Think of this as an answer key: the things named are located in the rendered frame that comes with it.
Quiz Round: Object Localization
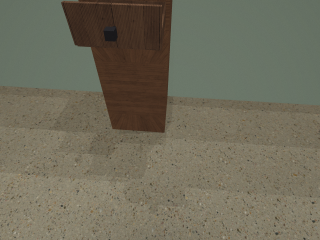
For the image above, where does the cabinet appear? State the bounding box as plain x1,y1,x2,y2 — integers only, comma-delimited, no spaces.
78,0,173,133

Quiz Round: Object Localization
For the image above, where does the drawer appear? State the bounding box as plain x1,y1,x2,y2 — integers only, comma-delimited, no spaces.
61,0,166,51

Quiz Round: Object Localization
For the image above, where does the handle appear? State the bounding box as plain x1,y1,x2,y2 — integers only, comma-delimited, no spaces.
103,26,118,42

